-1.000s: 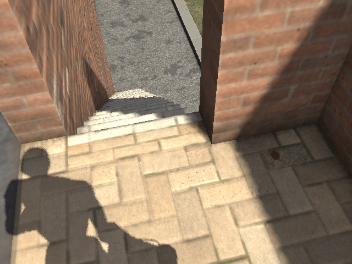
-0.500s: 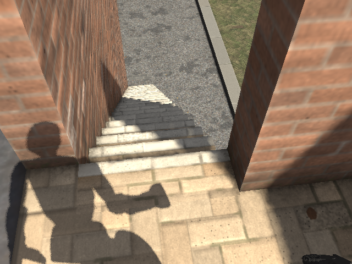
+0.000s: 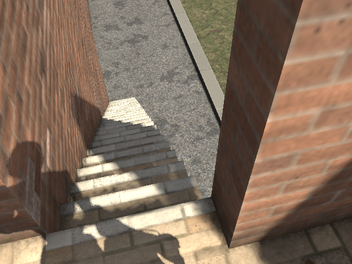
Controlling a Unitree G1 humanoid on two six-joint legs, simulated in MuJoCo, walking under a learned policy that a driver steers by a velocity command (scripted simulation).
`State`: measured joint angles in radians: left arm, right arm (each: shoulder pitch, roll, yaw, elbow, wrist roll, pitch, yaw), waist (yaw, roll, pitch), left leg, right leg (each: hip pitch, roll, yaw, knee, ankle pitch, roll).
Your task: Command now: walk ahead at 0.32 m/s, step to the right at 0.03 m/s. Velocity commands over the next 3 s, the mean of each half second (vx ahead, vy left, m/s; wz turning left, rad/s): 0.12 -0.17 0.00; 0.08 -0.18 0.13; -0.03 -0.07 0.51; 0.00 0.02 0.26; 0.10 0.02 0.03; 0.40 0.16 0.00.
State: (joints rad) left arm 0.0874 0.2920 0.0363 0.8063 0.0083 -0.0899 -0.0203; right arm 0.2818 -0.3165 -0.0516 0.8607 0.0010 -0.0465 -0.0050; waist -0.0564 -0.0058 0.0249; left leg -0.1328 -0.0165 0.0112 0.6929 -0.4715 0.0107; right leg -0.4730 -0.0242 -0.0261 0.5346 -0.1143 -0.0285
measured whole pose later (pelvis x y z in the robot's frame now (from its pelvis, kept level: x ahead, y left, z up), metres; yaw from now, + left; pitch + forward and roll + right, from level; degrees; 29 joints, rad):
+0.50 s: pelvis +0.08 -0.03 +0.02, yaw +0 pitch +0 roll -4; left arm 0.20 0.32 0.09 0.88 0.01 0.08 0.03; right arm 0.28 -0.26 -0.05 0.82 -0.01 0.00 -0.09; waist -0.04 -0.04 0.03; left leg -0.28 0.09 0.04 0.49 -0.21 0.02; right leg -0.53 0.11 0.11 1.21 -0.37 0.05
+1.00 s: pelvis +0.10 -0.14 +0.01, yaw +5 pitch +0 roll -1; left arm 0.30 0.22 0.04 0.88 0.03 0.01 0.07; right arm 0.17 -0.26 -0.07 0.88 0.03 0.02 -0.05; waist -0.01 0.03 0.05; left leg -0.39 -0.01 0.00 0.96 -0.46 -0.01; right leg -0.14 0.06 -0.11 0.42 -0.29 -0.09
